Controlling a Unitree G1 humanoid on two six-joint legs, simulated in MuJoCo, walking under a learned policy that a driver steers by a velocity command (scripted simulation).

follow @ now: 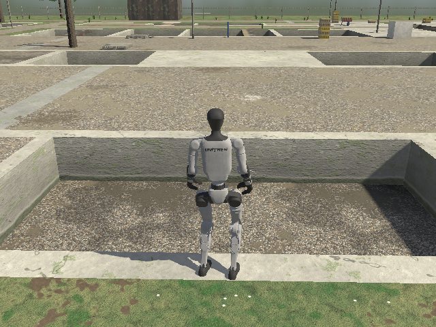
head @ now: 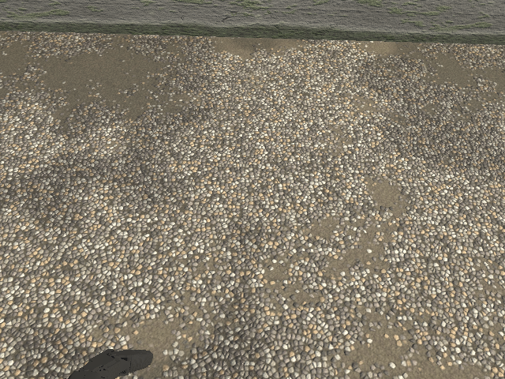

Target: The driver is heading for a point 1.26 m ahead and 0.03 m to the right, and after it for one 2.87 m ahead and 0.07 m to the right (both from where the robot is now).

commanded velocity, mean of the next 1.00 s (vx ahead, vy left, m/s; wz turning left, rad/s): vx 0.25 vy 0.00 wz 0.27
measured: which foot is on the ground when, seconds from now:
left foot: down 0.00-0.64, up 0.66-0.90, down 0.92-1.00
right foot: down 0.00-0.38, up 0.40-0.60, down 0.62-1.00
